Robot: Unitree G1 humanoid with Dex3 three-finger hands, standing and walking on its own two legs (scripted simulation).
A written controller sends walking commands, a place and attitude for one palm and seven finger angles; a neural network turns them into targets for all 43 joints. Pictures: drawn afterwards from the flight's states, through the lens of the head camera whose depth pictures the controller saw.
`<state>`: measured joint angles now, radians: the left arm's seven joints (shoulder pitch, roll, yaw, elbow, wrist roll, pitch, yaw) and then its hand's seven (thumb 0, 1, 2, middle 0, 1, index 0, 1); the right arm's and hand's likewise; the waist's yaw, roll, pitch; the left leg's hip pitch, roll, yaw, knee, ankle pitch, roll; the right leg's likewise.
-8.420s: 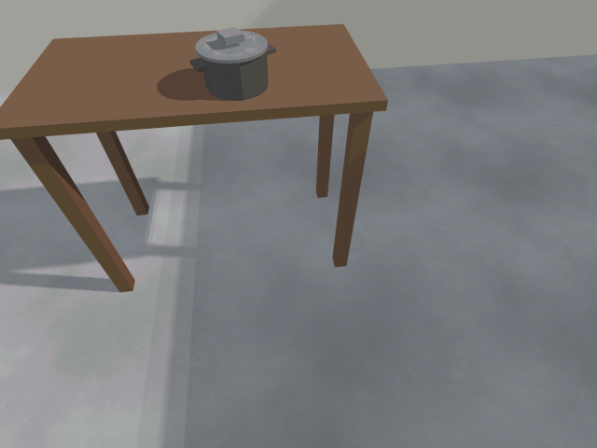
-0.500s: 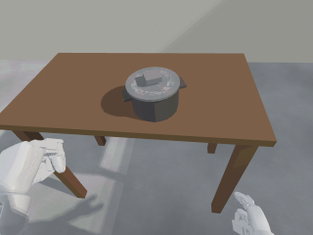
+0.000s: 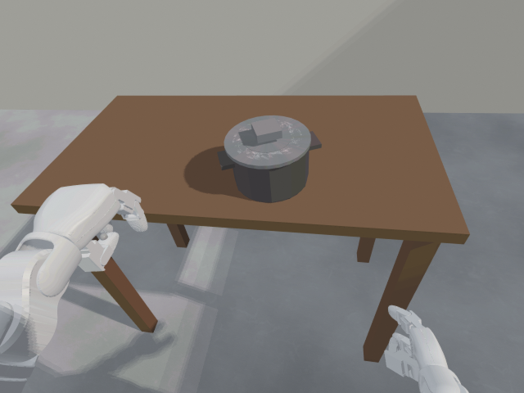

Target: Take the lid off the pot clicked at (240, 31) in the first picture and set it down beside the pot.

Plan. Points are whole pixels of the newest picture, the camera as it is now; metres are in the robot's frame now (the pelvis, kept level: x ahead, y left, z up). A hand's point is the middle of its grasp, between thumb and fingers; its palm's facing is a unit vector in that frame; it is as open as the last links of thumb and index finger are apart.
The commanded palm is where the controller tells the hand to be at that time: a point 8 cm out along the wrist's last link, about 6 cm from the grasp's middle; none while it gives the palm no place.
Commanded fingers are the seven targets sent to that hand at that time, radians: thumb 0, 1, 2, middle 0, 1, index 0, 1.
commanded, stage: reach forward and open the fingers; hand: left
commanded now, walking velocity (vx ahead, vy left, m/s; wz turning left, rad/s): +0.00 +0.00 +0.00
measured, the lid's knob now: (266, 130) +0.57 +0.07 +0.13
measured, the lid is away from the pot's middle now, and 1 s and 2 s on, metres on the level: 0.00 0.00 0.00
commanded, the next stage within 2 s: move the open hand above the knob in 0.42 s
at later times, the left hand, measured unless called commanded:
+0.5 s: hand (100, 201) +0.29 +0.26 +0.19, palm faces -0.03 -0.04 -1.00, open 9.8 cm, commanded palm +0.26 +0.25 +0.26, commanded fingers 0.00 -0.34 1.62 -0.88 -0.08 -0.88 -0.08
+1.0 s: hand (159, 173) +0.36 +0.20 +0.19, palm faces -0.10 -0.03 -0.99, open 9.8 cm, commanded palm +0.34 +0.19 +0.26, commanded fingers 0.00 -0.34 1.62 -0.88 -0.08 -0.88 -0.08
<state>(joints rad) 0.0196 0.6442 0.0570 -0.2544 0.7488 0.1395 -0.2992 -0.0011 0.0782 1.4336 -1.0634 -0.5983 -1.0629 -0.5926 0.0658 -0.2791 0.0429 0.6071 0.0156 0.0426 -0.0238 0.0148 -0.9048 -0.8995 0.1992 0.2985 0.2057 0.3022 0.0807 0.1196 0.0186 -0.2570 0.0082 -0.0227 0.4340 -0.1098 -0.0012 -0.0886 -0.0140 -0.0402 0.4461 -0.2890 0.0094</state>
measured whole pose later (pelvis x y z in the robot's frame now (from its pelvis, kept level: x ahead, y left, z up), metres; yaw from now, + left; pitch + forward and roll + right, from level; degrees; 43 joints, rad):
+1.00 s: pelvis -0.01 +0.01 +0.00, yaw +0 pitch -2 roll +0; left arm -0.59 0.56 -0.21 0.14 0.83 0.22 -0.43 0.00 -0.34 1.62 -0.89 -0.09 -0.89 -0.08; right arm 0.09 -0.28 0.04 0.64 0.04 0.06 0.00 0.02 -0.91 -0.90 0.20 0.30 0.21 0.30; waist 0.06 0.11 0.01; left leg -0.31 -0.01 -0.02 0.42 -0.08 0.01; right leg -0.16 -0.04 -0.03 0.49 -0.29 0.02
